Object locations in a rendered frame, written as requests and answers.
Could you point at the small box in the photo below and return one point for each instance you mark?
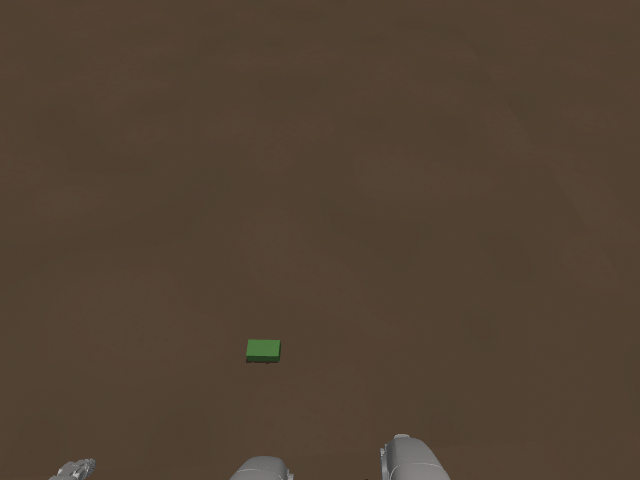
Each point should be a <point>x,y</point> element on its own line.
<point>263,350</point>

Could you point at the left robot hand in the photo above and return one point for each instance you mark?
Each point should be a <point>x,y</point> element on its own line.
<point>76,471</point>

